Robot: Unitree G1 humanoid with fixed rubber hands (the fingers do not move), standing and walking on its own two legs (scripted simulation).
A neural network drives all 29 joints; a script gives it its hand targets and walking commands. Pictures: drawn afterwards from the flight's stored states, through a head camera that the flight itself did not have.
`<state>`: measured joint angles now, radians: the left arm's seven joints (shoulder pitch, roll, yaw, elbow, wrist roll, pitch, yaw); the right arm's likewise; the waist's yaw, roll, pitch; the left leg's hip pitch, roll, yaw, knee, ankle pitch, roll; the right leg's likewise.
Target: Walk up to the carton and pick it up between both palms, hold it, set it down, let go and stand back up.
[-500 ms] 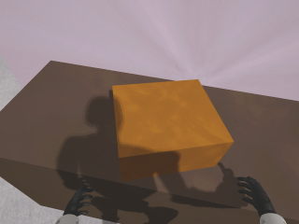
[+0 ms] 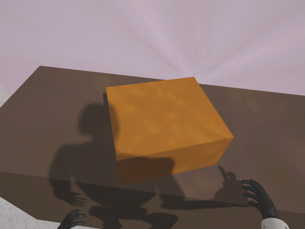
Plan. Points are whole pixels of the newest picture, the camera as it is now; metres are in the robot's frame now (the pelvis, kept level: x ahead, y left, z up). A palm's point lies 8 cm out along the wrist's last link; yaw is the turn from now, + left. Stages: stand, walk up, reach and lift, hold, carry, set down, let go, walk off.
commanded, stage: stand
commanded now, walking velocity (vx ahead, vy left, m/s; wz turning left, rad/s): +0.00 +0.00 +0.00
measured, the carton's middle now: (161, 125) +0.44 +0.00 -0.01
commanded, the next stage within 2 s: none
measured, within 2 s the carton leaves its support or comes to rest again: neither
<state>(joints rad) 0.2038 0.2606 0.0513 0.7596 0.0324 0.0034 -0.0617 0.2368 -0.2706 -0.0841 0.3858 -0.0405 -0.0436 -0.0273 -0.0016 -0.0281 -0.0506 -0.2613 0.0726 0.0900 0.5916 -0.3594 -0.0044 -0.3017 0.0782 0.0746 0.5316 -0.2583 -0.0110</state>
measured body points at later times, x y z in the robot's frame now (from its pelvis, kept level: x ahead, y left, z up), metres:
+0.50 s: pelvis +0.01 +0.00 +0.00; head +0.00 +0.02 +0.45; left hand +0.18 +0.25 -0.11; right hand +0.19 -0.27 -0.02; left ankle -0.03 +0.11 -0.73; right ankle +0.01 -0.12 -0.73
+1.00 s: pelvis +0.00 +0.00 +0.00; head +0.00 +0.01 +0.45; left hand +0.17 +0.25 -0.11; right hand +0.19 -0.27 -0.02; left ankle -0.03 +0.11 -0.73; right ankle +0.01 -0.12 -0.73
